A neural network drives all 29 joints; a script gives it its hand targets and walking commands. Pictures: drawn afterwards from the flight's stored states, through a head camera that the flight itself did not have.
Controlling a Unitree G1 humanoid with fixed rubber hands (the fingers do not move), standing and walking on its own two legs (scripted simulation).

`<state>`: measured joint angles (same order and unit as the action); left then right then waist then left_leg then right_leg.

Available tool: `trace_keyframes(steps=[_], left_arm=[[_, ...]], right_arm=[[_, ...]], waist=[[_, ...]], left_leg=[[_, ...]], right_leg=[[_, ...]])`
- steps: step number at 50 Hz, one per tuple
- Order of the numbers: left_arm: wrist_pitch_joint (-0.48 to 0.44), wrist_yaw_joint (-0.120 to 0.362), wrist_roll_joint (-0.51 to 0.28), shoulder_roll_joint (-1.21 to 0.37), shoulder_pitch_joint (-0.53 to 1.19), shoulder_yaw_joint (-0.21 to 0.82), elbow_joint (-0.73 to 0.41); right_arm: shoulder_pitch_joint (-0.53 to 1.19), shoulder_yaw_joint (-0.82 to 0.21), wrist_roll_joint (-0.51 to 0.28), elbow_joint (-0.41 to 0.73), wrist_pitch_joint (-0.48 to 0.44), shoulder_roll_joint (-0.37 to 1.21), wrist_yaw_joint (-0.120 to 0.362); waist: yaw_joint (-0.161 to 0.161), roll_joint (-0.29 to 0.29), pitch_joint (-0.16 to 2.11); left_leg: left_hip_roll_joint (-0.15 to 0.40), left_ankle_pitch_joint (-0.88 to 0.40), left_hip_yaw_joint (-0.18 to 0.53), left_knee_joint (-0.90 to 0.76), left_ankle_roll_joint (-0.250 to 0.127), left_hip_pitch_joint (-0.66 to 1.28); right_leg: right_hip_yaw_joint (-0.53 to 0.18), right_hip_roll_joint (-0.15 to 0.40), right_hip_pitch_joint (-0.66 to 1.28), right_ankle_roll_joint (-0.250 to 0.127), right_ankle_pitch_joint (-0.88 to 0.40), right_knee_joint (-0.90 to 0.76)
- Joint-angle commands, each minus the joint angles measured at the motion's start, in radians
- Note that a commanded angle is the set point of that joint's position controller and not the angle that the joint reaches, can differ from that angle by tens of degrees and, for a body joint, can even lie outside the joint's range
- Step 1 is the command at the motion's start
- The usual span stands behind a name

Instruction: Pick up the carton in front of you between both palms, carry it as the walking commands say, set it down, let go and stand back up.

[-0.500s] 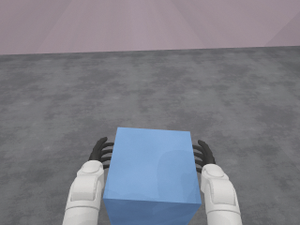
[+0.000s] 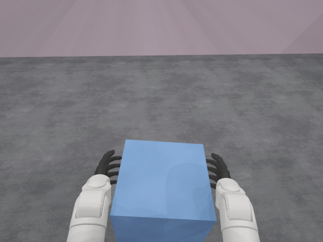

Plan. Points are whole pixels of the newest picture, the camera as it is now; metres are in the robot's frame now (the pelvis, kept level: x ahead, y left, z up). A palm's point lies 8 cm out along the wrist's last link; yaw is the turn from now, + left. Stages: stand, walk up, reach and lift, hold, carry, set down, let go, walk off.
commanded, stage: hold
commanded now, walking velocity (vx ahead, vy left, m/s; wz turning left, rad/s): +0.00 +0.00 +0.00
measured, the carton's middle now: (160, 199) +0.28 +0.00 -0.05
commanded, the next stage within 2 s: set down in 0.68 s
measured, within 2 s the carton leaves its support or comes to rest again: neither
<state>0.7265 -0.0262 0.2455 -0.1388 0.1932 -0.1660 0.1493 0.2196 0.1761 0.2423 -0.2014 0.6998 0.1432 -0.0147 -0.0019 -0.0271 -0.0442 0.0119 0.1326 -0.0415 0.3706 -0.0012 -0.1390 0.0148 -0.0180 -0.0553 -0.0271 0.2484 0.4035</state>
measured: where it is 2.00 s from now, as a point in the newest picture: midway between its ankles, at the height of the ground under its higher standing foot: outside the picture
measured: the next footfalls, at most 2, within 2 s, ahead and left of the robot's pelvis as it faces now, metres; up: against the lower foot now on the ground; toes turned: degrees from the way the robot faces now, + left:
none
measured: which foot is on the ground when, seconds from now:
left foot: down 0.00-1.00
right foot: down 0.00-1.00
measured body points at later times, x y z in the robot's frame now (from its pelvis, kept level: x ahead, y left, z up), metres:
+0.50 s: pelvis -0.02 +0.02 +0.00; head -0.07 +0.04 +0.44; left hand +0.29 +0.15 +0.04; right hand +0.27 -0.15 +0.04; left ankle +0.05 +0.12 -0.74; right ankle -0.01 -0.10 -0.74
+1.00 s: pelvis +0.00 +0.02 -0.01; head +0.00 +0.03 +0.44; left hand +0.34 +0.15 +0.00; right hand +0.32 -0.15 +0.01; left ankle +0.05 +0.12 -0.74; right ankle -0.01 -0.10 -0.74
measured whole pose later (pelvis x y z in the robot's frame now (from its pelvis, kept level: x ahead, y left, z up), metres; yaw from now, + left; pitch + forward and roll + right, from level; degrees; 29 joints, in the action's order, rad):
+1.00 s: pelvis +0.00 +0.02 -0.01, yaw -5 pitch -3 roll +0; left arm 0.57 0.04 0.40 -0.19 0.45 -0.44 0.46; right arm 0.46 0.46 0.40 -0.49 0.54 0.22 0.02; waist -0.03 -0.04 -0.05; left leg -0.04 0.20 0.01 0.49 -0.02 -0.23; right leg -0.10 -0.04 -0.17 -0.01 0.29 0.52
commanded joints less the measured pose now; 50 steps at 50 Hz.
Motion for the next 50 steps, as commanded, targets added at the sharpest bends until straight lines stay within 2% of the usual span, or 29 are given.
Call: trace_keyframes(steps=[1,9,17,27,31,37,40,43,46,50], left_arm=[[-0.041,0.219,-0.227,-0.879,0.447,0.515,-0.06],[-0.033,0.247,-0.209,-0.919,0.516,0.474,0.029],[-0.038,0.283,-0.211,-0.971,0.591,0.463,0.098],[-0.032,0.291,-0.203,-0.992,0.626,0.433,0.162],[-0.029,0.289,-0.203,-0.987,0.625,0.425,0.166],[-0.03,0.279,-0.209,-0.974,0.609,0.428,0.139],[-0.044,0.274,-0.185,-0.953,0.623,0.384,0.167],[-0.08,0.274,-0.137,-0.928,0.669,0.307,0.244],[-0.138,0.264,-0.065,-0.873,0.724,0.195,0.328],[-0.239,0.241,0.031,-0.745,0.712,0.065,0.397]], right_arm=[[0.421,-0.489,-0.217,0.039,-0.038,0.885,0.219],[0.502,-0.448,-0.207,-0.047,-0.041,0.923,0.249],[0.575,-0.427,-0.203,-0.111,-0.051,0.969,0.276],[0.622,-0.389,-0.192,-0.162,-0.045,0.974,0.295],[0.615,-0.376,-0.185,-0.166,-0.039,0.969,0.291],[0.588,-0.378,-0.182,-0.139,-0.033,0.959,0.277],[0.599,-0.345,-0.161,-0.165,-0.045,0.952,0.27],[0.644,-0.279,-0.119,-0.242,-0.081,0.951,0.262],[0.694,-0.182,-0.053,-0.329,-0.134,0.934,0.24],[0.681,-0.056,0.043,-0.395,-0.23,0.846,0.194]], waist=[[0.001,0.016,0.259],[0.0,0.0,0.183],[0.002,0.008,0.188],[-0.004,0.044,0.195],[-0.003,0.044,0.199],[-0.001,0.038,0.231],[-0.007,0.034,0.214],[-0.016,0.029,0.182],[-0.026,0.019,0.161],[-0.042,0.013,0.167]], left_leg=[[-0.085,-0.191,0.126,0.018,-0.02,0.27],[-0.082,-0.018,0.119,0.01,-0.018,0.272],[-0.076,0.084,0.123,0.003,-0.011,0.28],[-0.048,0.126,0.153,-0.036,-0.005,0.267],[-0.042,0.071,0.155,-0.04,-0.001,0.277],[-0.043,-0.084,0.148,-0.026,0.007,0.304],[-0.046,-0.093,0.141,-0.016,0.006,0.284],[-0.051,-0.049,0.132,0.001,-0.001,0.241],[-0.059,-0.041,0.124,0.044,-0.012,0.176],[-0.074,-0.103,0.118,0.127,-0.02,0.05]], right_leg=[[-0.143,-0.036,-0.108,0.004,-0.24,-0.085],[-0.141,-0.015,-0.208,-0.018,-0.001,-0.123],[-0.135,-0.012,-0.244,-0.032,0.101,-0.131],[-0.122,-0.034,-0.218,-0.022,0.083,-0.101],[-0.12,-0.039,-0.205,-0.019,0.042,-0.097],[-0.121,-0.049,-0.172,-0.01,-0.049,-0.095],[-0.122,-0.051,-0.177,-0.006,-0.051,-0.086],[-0.121,-0.053,-0.211,-0.004,-0.02,-0.064],[-0.121,-0.057,-0.268,0.001,-0.013,-0.023],[-0.124,-0.07,-0.35,0.01,-0.07,0.054]])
